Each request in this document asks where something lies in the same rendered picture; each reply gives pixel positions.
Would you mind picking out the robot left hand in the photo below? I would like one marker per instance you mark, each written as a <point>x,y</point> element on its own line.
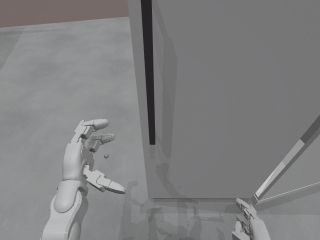
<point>78,153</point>

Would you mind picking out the fridge door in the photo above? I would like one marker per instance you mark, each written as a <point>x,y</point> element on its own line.
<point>236,85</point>

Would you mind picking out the robot right hand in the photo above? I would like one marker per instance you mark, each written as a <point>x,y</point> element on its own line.
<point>254,227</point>

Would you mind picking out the left robot forearm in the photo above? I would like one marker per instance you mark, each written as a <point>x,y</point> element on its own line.
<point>66,211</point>

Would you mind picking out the handle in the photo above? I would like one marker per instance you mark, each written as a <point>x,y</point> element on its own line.
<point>147,29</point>

